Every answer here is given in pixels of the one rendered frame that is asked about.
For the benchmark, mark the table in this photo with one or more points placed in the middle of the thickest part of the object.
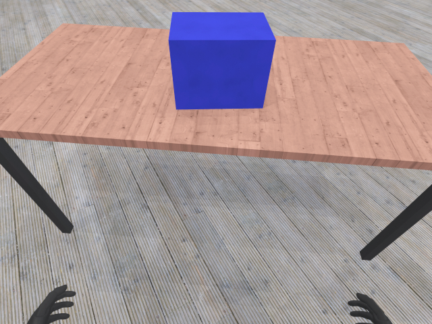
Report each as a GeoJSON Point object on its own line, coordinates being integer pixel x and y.
{"type": "Point", "coordinates": [327, 100]}

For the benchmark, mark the left robot hand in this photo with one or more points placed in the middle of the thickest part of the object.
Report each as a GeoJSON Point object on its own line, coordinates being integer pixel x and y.
{"type": "Point", "coordinates": [42, 315]}

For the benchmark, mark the carton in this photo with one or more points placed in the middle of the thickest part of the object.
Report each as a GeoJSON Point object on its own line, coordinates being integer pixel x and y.
{"type": "Point", "coordinates": [220, 60]}

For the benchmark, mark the right robot hand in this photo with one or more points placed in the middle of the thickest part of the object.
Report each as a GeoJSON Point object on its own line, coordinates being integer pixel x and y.
{"type": "Point", "coordinates": [375, 314]}

